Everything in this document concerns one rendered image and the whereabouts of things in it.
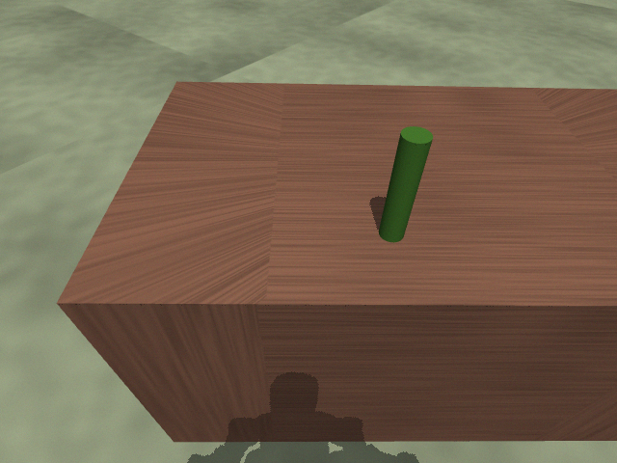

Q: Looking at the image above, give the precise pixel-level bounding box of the can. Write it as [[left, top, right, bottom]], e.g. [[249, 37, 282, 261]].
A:
[[379, 126, 433, 242]]

